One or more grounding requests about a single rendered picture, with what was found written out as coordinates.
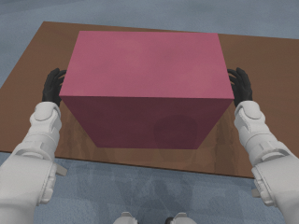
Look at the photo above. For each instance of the left robot shin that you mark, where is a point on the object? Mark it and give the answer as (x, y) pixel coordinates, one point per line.
(126, 214)

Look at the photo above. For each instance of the robot right hand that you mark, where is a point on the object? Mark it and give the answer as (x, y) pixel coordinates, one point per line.
(241, 88)

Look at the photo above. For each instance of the robot left upper arm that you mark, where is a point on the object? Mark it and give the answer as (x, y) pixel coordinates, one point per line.
(25, 184)

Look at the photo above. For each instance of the table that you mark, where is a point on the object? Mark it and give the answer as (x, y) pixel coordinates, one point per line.
(272, 66)

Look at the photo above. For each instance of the carton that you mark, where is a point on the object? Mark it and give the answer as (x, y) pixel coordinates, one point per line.
(156, 90)

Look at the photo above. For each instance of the robot left hand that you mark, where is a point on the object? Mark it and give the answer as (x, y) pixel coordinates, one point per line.
(52, 86)

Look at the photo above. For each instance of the robot shin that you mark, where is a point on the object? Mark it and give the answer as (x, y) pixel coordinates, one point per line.
(126, 214)
(180, 215)

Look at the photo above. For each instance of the right robot shin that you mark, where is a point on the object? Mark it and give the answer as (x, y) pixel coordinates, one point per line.
(180, 215)

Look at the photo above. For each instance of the robot right upper arm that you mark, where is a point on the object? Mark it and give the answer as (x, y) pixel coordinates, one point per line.
(277, 182)

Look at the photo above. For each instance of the right robot forearm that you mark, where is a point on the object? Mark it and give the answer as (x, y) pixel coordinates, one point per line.
(255, 136)

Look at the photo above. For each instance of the left robot forearm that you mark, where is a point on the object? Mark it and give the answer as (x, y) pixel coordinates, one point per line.
(43, 136)

